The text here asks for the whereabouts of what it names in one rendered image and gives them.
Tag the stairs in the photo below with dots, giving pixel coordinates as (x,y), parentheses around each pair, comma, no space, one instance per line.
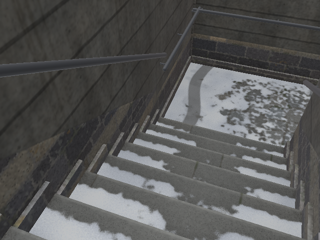
(178,181)

